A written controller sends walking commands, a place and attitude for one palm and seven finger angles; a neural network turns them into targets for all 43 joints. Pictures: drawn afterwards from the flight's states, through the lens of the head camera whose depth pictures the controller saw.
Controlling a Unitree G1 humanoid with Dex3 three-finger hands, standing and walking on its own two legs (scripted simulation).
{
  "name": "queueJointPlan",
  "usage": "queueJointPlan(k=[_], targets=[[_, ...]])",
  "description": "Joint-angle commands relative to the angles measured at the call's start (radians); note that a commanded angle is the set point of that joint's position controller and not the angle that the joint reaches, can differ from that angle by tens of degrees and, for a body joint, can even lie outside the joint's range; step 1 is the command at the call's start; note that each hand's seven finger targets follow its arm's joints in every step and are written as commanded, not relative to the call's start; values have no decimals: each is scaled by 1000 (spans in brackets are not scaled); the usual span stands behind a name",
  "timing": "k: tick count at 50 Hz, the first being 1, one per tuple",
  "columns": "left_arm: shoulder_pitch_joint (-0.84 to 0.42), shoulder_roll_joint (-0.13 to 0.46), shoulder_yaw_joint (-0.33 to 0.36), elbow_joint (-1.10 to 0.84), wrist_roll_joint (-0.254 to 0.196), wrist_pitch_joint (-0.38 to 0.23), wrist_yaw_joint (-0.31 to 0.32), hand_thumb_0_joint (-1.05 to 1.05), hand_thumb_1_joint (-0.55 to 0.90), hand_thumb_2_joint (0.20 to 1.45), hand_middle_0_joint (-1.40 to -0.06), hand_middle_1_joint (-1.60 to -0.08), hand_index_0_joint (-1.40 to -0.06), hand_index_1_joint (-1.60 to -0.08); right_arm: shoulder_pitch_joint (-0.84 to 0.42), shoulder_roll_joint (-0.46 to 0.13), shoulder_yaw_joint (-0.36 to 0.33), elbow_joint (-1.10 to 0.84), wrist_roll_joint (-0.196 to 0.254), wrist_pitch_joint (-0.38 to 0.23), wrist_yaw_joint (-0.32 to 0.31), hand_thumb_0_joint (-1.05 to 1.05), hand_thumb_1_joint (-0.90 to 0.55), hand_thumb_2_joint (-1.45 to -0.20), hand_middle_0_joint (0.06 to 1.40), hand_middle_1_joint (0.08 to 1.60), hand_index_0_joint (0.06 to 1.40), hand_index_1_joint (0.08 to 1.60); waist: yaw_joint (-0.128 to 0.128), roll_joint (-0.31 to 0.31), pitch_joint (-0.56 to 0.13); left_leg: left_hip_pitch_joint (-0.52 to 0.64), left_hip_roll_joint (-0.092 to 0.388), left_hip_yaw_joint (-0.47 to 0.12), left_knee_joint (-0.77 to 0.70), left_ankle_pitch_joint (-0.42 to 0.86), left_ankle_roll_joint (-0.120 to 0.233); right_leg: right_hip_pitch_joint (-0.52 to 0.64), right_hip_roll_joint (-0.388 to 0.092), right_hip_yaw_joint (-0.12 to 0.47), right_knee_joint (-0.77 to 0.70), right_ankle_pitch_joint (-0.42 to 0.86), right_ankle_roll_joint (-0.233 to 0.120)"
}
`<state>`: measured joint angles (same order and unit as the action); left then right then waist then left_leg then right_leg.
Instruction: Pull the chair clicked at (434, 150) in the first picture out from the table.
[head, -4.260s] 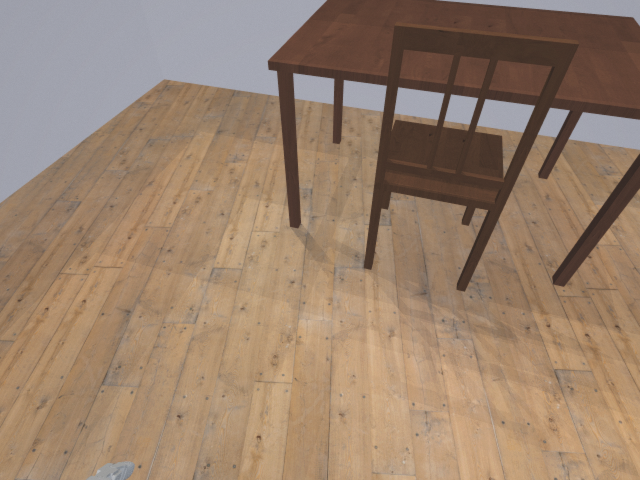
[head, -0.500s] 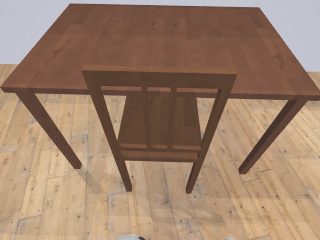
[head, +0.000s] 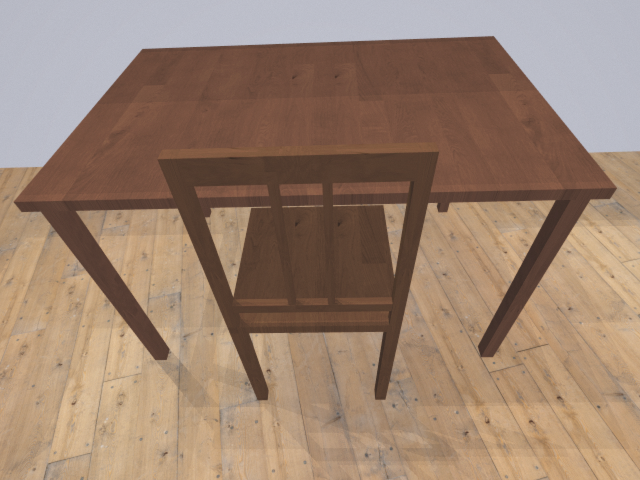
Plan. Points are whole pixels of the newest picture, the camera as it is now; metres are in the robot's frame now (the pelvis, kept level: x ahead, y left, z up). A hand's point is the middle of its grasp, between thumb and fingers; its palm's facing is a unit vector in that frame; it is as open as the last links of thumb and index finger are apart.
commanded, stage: come to a stop and stand still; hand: left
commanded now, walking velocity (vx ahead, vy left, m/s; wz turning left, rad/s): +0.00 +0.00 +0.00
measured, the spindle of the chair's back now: (284, 251) +0.52 +0.10 -0.06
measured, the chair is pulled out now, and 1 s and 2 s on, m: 0.00 0.00 0.00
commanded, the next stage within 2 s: look again from close up in 0.12 s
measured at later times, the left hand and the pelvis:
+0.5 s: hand out of the picture +0.02 +0.19 -0.17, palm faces +0.02 -0.98 -0.19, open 7.3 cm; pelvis +0.02 +0.02 +0.01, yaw -1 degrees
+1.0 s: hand out of the picture +0.00 +0.20 -0.17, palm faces +0.02 -0.99 -0.17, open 7.4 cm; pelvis +0.01 +0.04 +0.01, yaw -1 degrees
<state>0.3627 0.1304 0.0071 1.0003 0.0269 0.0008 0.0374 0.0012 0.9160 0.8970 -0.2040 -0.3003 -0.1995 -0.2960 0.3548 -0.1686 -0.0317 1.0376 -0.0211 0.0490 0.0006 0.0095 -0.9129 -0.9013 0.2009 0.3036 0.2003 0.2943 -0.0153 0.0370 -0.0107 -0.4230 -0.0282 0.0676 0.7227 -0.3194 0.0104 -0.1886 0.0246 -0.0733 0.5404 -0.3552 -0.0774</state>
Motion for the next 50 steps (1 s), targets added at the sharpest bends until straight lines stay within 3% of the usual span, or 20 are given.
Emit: queueJointPlan(k=[1, 3, 6, 7, 9, 10, 11, 13, 16, 17, 20, 22, 26, 27, 31, 32, 44, 50], targets=[[-28, 128, 15, -51, -7, -51, 11, 0, 900, 900, -200, -300, -200, -300, -9, -47, -4, -62, 9, -41, -3, 0, -900, -900, 200, 300, 200, 300, -5, -197, 90, -16, 42, -41, 39, -36, -16, -31, -254, 254, -273, 342, -102], [6, 142, 15, -28, -4, -49, 9, 0, 900, 900, -200, -300, -200, -300, -34, -27, 3, -52, 16, -47, -7, 0, -900, -900, 200, 300, 200, 300, 14, -169, 70, 46, 30, -17, -79, -54, -17, 6, -241, 222, -220, 467, -93], [35, 146, 9, 8, -14, -46, 8, 0, 900, 900, -200, -300, -200, -300, -16, -13, 19, -16, 20, -68, -20, 0, -900, -900, 200, 300, 200, 300, 13, -113, 5, 214, 20, -19, -309, 104, -11, 31, -176, 176, -123, 520, -25], [36, 128, 5, 11, -14, -45, 6, 0, 900, 900, -200, -300, -200, -300, -25, -18, 16, -2, 22, -73, -26, 0, -900, -900, 200, 300, 200, 300, 17, -123, 27, 250, 47, -37, -325, 147, -2, -6, -152, 159, -121, 483, 1], [55, 106, 3, 23, -16, -44, 9, 0, 900, 900, -200, -300, -200, -300, -22, -58, 15, 8, 17, -81, -35, 0, -900, -900, 200, 300, 200, 300, 28, -57, -10, 305, 127, -88, -276, 386, 22, -10, -128, 145, -122, 477, 41], [63, 105, 5, 27, -14, -43, 13, 0, 900, 900, -200, -300, -200, -300, -23, -63, 15, 12, 17, -76, -39, 0, -900, -900, 200, 300, 200, 300, 28, -70, -4, 303, 142, -77, -249, 406, 19, -6, -131, 150, -135, 503, 51], [51, 113, 2, 43, -17, -41, 13, 0, 900, 900, -200, -300, -200, -300, -30, -50, 22, 31, 19, -77, -39, 0, -900, -900, 200, 300, 200, 300, 26, -9, -23, 301, 132, -80, -258, 419, 18, 23, -141, 132, -133, 513, 52], [44, 119, 2, 49, -17, -37, 12, 0, 900, 900, -200, -300, -200, -300, -55, -51, 22, 32, 21, -75, -40, 0, -900, -900, 200, 300, 200, 300, 25, 2, -5, 294, 126, -81, -268, 388, 17, 24, -137, 142, -141, 488, 51], [25, 116, 0, 57, -15, -35, 12, 0, 900, 900, -200, -300, -200, -300, -59, -58, 23, 38, 20, -75, -42, 0, -900, -900, 200, 300, 200, 300, 23, -8, 12, 289, 131, -91, -293, 381, 19, 32, -133, 126, -147, 440, 44], [21, 113, -1, 61, -14, -33, 11, 0, 900, 900, -200, -300, -200, -300, -70, -55, 25, 44, 22, -75, -42, 0, -900, -900, 200, 300, 200, 300, 27, -22, 52, 276, 132, -94, -309, 357, 22, 17, -127, 122, -158, 397, 45], [14, 113, -3, 67, -14, -28, 8, 0, 900, 900, -200, -300, -200, -300, -79, -64, 27, 42, 18, -75, -41, 0, -900, -900, 200, 300, 200, 300, 28, -2, 77, 269, 129, -105, -333, 325, 25, 5, -127, 123, -174, 329, 46], [18, 112, -3, 70, -13, -28, 7, 0, 900, 900, -200, -300, -200, -300, -82, -61, 27, 45, 20, -75, -41, 0, -900, -900, 200, 300, 200, 300, 31, -28, 85, 268, 129, -106, -346, 298, 29, 6, -127, 121, -186, 301, 47], [3, 121, -2, 64, -15, -28, 7, 0, 900, 900, -200, -300, -200, -300, -76, -79, 28, 41, 17, -78, -40, 0, -900, -900, 200, 300, 200, 300, 28, -30, 50, 290, 129, -116, -347, 348, 31, 30, -134, 118, -178, 336, 46], [1, 118, -1, 63, -14, -28, 7, 0, 900, 900, -200, -300, -200, -300, -79, -70, 28, 41, 20, -77, -40, 0, -900, -900, 200, 300, 200, 300, 30, -57, 76, 277, 129, -115, -358, 315, 33, 21, -132, 114, -187, 309, 47], [-3, 126, -2, 62, -16, -29, 7, 0, 900, 900, -200, -300, -200, -300, -73, -85, 30, 44, 17, -78, -38, 0, -900, -900, 200, 300, 200, 300, 28, -55, 47, 297, 127, -122, -360, 347, 32, 36, -140, 114, -182, 332, 48], [-4, 121, -1, 64, -15, -28, 6, 0, 900, 900, -200, -300, -200, -300, -75, -76, 30, 49, 20, -78, -39, 0, -900, -900, 200, 300, 200, 300, 31, -70, 67, 289, 127, -121, -371, 321, 34, 31, -137, 111, -190, 307, 47], [11, 119, -2, 80, -17, -25, 7, 0, 900, 900, -200, -300, -200, -300, -38, -72, 36, 70, 19, -80, -38, 0, -900, -900, 200, 300, 200, 300, 28, -27, 65, 291, 121, -133, -388, 312, 37, 35, -139, 110, -194, 254, 44], [25, 103, -6, 93, -17, -25, 7, 0, 900, 900, -200, -300, -200, -300, -23, -63, 36, 78, 20, -79, -39, 0, -900, -900, 200, 300, 200, 300, 27, -41, 87, 287, 118, -136, -394, 281, 39, 19, -138, 108, -204, 228, 45]])
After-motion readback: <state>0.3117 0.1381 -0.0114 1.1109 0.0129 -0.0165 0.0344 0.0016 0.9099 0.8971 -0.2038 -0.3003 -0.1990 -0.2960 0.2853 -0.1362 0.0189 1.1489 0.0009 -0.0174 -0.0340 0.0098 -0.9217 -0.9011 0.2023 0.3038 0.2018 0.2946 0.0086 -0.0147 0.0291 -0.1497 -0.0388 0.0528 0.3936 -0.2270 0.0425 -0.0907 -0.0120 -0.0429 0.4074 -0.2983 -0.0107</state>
